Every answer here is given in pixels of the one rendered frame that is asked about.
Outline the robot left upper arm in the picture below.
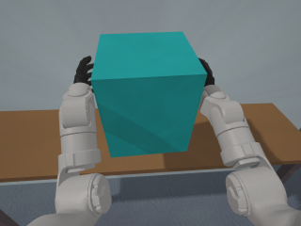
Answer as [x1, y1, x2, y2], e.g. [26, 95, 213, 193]
[26, 172, 112, 226]

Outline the carton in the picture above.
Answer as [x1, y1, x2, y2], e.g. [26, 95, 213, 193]
[90, 31, 208, 158]

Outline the table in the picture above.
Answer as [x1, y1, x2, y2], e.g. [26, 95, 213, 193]
[0, 103, 301, 226]

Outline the robot right forearm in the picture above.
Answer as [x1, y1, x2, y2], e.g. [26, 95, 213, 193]
[199, 85, 288, 202]

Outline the robot right upper arm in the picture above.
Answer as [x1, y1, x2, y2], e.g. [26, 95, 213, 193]
[226, 166, 301, 226]

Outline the right robot hand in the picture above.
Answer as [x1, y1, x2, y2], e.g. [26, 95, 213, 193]
[198, 58, 214, 87]

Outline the left robot hand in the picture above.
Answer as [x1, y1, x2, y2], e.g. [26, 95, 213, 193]
[73, 56, 94, 93]

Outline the robot left forearm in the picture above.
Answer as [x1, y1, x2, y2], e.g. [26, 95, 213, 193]
[55, 82, 102, 210]

